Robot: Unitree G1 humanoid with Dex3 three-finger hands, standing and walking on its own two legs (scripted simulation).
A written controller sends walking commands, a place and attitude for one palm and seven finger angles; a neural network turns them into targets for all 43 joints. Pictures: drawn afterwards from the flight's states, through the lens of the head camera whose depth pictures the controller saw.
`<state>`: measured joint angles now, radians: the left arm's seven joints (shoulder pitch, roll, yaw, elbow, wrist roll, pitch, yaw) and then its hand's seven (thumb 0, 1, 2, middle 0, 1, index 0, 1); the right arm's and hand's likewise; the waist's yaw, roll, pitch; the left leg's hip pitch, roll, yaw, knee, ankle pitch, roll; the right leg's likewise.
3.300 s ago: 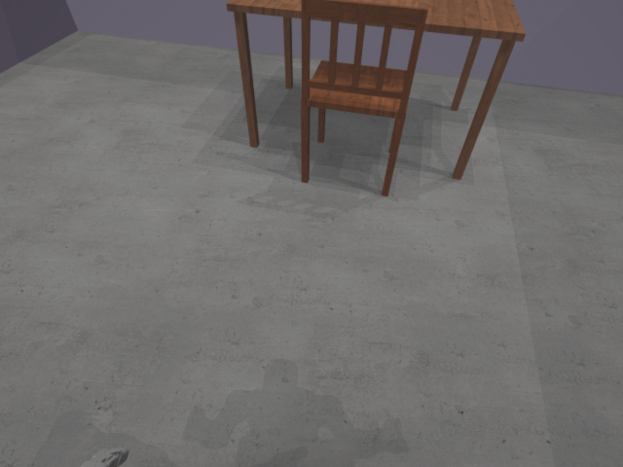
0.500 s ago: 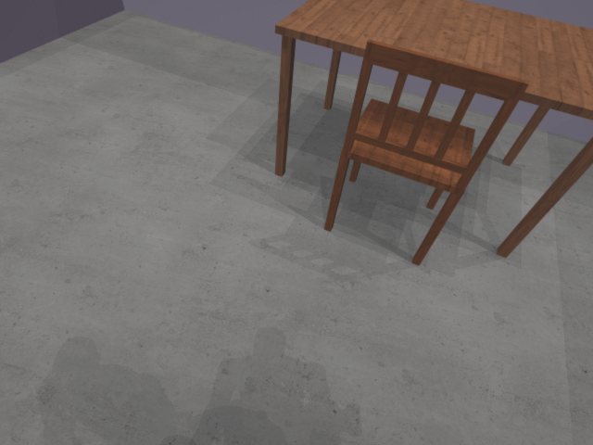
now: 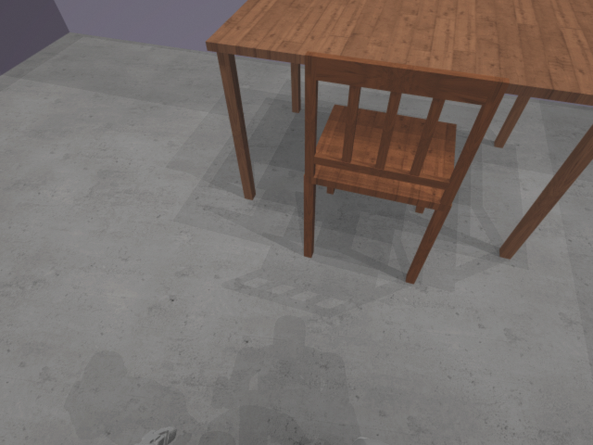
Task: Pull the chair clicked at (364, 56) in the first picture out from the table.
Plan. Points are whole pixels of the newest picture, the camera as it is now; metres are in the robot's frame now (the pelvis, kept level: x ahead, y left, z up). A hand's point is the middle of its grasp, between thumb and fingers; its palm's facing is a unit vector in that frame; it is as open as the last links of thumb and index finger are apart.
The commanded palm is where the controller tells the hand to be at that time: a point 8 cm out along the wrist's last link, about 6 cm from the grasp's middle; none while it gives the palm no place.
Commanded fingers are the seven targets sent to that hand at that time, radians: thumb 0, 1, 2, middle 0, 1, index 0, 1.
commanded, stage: turn to face it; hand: left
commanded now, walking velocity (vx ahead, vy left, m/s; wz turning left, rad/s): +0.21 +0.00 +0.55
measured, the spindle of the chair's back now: (387, 132) +0.83 -0.21 -0.10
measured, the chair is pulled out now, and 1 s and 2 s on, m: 0.00 0.00 0.00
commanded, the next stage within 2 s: take the last steps up to it in 0.78 s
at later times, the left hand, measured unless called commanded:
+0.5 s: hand out of the picture +0.13 +0.20 -0.17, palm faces +0.01 -0.99 -0.13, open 7.4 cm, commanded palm none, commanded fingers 0.00 0.90 0.90 -0.20 -0.30 -0.20 -0.30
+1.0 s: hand (208, 360) +0.27 +0.17 -0.15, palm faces -0.20 -0.96 -0.21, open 7.4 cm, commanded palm none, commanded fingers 0.00 0.90 0.90 -0.20 -0.30 -0.20 -0.30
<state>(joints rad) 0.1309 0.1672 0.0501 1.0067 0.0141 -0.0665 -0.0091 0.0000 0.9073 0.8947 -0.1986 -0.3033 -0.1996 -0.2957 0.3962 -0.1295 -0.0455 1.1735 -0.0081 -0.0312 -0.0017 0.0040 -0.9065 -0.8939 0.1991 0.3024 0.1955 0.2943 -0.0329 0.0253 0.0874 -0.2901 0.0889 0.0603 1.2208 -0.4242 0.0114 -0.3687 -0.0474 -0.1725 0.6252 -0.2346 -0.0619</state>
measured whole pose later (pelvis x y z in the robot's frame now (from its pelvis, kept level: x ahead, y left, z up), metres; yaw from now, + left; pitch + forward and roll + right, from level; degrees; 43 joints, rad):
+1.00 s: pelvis +0.16 +0.00 +0.02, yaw -14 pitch +1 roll +0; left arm 0.20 0.17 0.05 0.98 0.02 0.02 0.01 0.00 0.90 0.89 -0.20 -0.30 -0.20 -0.30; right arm 0.23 -0.19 -0.05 1.02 -0.02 0.03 -0.02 0.00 -0.91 -0.89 0.20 0.30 0.19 0.29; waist 0.00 0.01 0.04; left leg -0.32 0.06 0.07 0.72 -0.41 -0.05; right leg -0.24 0.01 -0.04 0.48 -0.25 -0.03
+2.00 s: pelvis +0.39 -0.07 +0.01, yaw -17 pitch -1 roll +0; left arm 0.28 0.15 0.01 1.12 0.00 0.02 0.04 0.00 0.91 0.89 -0.20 -0.30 -0.20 -0.30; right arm 0.12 -0.11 0.00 1.03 -0.01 -0.03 -0.04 -0.01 -0.92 -0.89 0.20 0.30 0.20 0.29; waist 0.05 -0.05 0.07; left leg -0.25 0.01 0.13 0.48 -0.22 0.05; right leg -0.23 -0.05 -0.05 0.71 -0.52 0.02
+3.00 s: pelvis +0.31 -0.12 +0.02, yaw -17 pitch -1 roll +0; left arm 0.31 0.11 0.00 1.13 0.01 -0.02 0.04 0.00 0.91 0.89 -0.20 -0.30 -0.20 -0.30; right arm 0.33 -0.12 0.00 1.10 -0.01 0.00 -0.03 0.00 -0.91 -0.89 0.20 0.30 0.19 0.29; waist 0.01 0.02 0.03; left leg -0.14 0.03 0.02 0.46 -0.31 -0.02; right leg -0.28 0.03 -0.08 0.43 -0.14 -0.05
